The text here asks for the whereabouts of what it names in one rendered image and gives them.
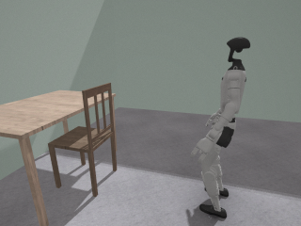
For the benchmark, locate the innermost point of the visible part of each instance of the robot torso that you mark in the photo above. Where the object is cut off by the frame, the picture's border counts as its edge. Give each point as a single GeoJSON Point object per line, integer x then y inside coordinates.
{"type": "Point", "coordinates": [224, 97]}

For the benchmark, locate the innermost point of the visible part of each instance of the left robot hand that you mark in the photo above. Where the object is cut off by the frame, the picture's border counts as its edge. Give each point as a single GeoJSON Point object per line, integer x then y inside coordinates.
{"type": "Point", "coordinates": [205, 146]}

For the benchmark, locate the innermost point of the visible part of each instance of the robot right forearm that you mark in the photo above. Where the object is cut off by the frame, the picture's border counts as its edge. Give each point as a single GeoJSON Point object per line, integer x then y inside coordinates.
{"type": "Point", "coordinates": [219, 112]}

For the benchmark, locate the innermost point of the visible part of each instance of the right robot hand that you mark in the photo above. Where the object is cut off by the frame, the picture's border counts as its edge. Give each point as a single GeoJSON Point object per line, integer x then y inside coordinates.
{"type": "Point", "coordinates": [214, 117]}

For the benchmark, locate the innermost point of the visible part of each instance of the chair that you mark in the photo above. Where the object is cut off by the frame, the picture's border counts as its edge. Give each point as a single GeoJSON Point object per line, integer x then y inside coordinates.
{"type": "Point", "coordinates": [86, 139]}

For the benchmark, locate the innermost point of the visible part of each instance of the robot left upper arm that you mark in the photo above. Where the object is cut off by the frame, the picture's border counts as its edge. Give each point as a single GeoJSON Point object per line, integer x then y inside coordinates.
{"type": "Point", "coordinates": [234, 79]}

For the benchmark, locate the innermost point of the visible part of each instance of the table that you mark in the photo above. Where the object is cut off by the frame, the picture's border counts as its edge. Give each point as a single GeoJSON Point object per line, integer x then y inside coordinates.
{"type": "Point", "coordinates": [24, 118]}

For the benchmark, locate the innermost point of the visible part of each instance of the robot left thigh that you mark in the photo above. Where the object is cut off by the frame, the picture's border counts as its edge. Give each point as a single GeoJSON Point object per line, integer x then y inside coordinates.
{"type": "Point", "coordinates": [223, 140]}

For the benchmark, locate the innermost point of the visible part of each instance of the robot left forearm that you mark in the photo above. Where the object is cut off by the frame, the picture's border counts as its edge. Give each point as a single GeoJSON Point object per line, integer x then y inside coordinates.
{"type": "Point", "coordinates": [222, 122]}

